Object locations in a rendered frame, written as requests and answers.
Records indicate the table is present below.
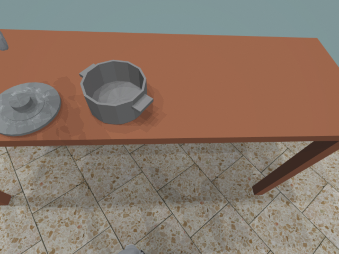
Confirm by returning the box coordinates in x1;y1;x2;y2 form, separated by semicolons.
0;29;339;205

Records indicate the lid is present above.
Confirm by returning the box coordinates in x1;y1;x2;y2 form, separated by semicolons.
0;82;61;137

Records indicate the pot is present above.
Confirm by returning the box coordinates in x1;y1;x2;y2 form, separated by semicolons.
79;60;154;124

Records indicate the robot left shin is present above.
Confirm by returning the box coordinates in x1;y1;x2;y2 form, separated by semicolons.
125;244;139;250

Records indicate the knob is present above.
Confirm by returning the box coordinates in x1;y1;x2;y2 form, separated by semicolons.
9;93;33;111

